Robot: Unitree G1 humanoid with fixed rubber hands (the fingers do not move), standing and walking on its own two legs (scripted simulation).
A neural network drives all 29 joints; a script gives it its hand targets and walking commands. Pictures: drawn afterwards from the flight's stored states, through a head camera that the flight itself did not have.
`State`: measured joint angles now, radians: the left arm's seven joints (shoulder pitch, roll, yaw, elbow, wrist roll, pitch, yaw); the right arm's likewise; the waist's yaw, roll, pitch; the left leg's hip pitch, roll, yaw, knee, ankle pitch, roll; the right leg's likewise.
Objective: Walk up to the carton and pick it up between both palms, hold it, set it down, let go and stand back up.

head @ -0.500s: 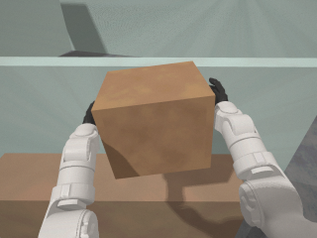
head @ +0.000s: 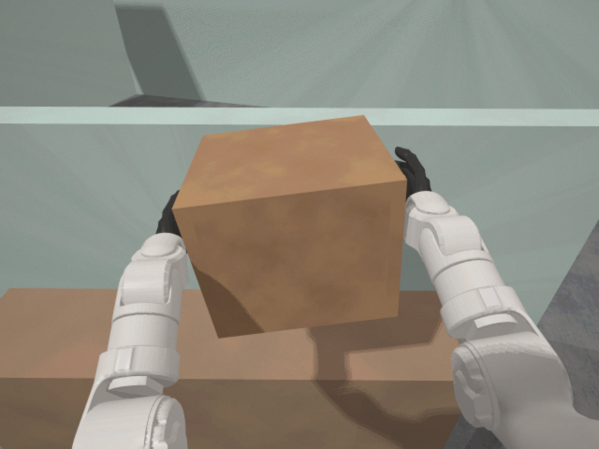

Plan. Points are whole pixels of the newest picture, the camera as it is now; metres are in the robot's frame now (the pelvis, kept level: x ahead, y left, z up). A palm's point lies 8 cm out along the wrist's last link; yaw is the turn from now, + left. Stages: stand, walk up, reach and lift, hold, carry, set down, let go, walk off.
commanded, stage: hold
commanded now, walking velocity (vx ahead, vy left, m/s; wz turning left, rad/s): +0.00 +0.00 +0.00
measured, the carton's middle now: (294, 220) +0.40 +0.00 +0.18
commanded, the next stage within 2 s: set down in 0.60 s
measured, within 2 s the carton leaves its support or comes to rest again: neither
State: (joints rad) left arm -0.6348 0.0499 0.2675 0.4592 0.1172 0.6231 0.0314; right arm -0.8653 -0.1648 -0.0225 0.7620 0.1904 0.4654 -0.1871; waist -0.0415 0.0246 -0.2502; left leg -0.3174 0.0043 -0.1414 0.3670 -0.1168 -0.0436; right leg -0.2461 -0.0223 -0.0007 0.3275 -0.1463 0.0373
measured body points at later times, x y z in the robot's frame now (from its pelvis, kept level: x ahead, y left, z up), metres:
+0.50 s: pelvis +0.00 +0.00 +0.00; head -0.07 +0.00 +0.44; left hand +0.38 +0.16 +0.17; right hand +0.40 -0.17 +0.22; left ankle +0.05 +0.14 -0.75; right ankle +0.01 -0.14 -0.75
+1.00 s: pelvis +0.00 -0.01 +0.00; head -0.03 +0.01 +0.45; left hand +0.40 +0.18 +0.15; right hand +0.42 -0.15 +0.20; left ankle +0.05 +0.14 -0.75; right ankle +0.01 -0.14 -0.75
